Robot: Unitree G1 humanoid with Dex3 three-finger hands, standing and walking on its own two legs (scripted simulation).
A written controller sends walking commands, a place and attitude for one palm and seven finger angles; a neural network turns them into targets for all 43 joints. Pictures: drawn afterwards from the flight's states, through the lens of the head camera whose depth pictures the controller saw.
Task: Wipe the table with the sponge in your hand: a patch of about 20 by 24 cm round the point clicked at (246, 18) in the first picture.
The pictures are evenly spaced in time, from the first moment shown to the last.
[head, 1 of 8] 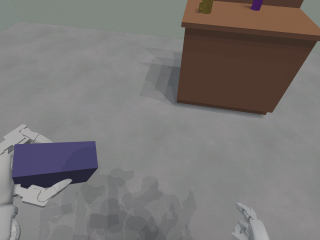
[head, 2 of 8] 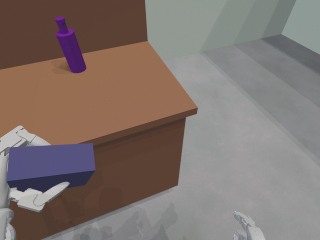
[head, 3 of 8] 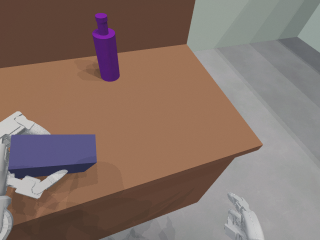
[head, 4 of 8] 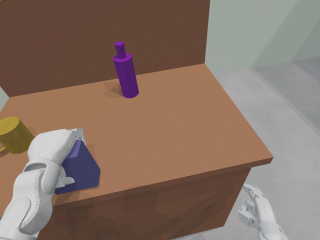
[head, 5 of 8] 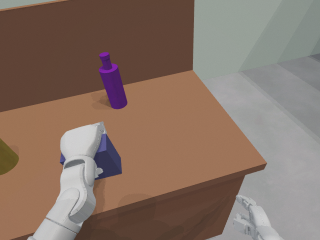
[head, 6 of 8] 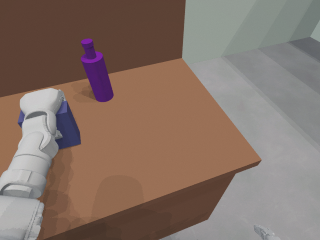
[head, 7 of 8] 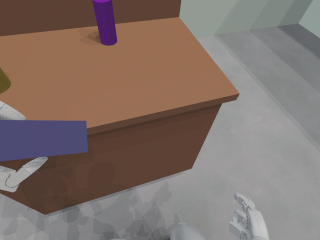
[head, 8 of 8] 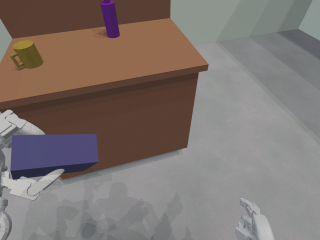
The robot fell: no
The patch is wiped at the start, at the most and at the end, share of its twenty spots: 0.00 1.00 1.00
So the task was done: yes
